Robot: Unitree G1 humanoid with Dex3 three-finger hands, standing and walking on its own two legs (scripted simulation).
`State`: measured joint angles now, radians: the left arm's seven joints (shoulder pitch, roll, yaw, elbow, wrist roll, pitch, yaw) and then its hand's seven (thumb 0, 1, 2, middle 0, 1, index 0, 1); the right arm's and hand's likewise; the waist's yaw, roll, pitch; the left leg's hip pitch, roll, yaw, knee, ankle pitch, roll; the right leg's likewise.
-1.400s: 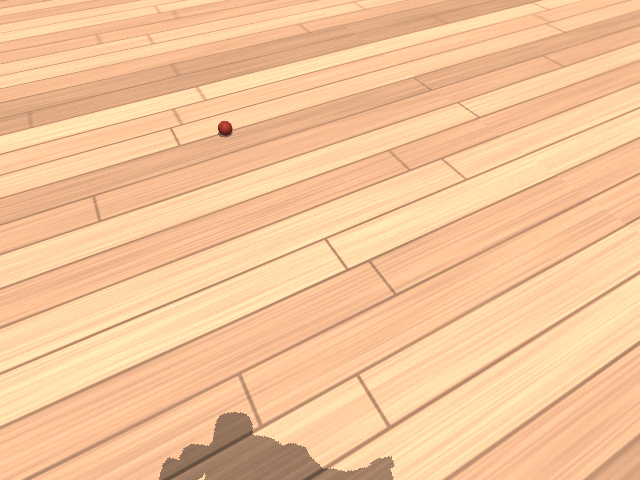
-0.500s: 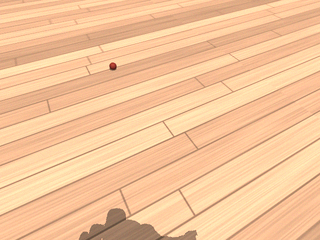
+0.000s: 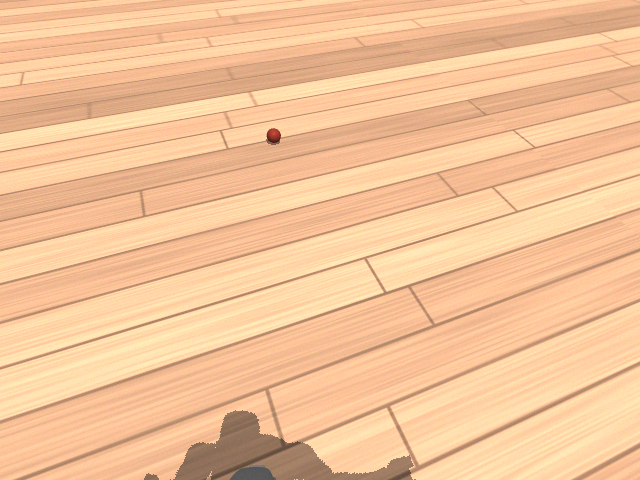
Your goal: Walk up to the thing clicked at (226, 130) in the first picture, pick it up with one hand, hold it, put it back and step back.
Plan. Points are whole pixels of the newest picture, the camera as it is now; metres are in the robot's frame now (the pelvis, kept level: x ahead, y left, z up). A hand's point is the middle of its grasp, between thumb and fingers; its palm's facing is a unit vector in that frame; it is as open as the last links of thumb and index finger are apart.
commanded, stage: walk up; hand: left
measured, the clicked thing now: (273, 135) +1.86 +0.32 -0.74
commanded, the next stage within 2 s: none
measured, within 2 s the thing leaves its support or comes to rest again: neither
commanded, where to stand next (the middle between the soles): +1.50 +0.05 m, yaw +4 degrees
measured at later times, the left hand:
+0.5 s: hand (153, 322) +0.38 +0.32 -0.13, palm faces -0.06 -0.93 -0.36, open 7.4 cm
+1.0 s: hand (171, 269) +0.53 +0.34 -0.18, palm faces +0.09 -0.94 -0.34, open 7.4 cm
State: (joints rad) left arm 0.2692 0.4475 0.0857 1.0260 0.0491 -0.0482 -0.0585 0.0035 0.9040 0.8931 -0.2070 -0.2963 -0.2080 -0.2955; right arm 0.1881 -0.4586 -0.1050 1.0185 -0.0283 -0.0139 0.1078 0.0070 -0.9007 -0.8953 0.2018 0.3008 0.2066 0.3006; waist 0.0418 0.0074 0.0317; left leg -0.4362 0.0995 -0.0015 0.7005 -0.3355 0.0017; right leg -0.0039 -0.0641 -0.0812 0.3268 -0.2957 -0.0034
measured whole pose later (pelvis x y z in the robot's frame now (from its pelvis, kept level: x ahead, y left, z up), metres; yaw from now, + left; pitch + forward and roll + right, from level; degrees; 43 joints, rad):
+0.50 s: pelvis +0.26 +0.04 -0.01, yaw +1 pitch -2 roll +1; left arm 0.13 0.43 0.06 0.95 0.02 -0.03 -0.12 0.01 0.91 0.89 -0.20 -0.30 -0.20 -0.29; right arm 0.41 -0.41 -0.07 0.97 -0.01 -0.09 0.06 0.01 -0.89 -0.89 0.21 0.30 0.21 0.30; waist -0.06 -0.01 0.04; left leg 0.09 0.02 0.07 0.35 -0.42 -0.02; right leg -0.51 -0.11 -0.04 0.58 -0.08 -0.03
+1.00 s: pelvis +0.55 +0.06 -0.02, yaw +5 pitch -1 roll -2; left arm 0.35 0.46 0.07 0.92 0.02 -0.06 -0.06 0.01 0.90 0.89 -0.21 -0.30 -0.21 -0.30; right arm 0.17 -0.42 -0.09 0.88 -0.03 -0.07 0.09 0.00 -0.90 -0.90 0.20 0.30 0.21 0.30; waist 0.07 -0.04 0.06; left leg -0.46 0.06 0.08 0.59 -0.10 0.04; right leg -0.03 -0.07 -0.14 0.59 -0.49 0.00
